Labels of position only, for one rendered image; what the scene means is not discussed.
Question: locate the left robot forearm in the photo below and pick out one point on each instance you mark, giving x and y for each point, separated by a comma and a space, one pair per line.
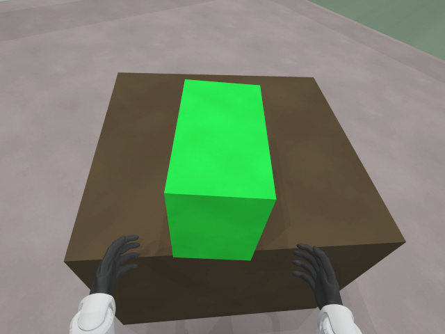
95, 315

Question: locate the pedestal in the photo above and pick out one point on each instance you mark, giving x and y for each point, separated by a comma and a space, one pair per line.
324, 198

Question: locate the carton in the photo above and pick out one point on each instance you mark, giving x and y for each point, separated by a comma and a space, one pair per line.
219, 191

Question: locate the right robot hand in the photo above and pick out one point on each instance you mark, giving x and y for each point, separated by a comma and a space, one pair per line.
323, 280

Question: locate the left robot hand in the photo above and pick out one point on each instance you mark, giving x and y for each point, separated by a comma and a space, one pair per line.
109, 269

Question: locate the right robot forearm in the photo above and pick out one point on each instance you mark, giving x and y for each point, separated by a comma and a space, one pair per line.
336, 319

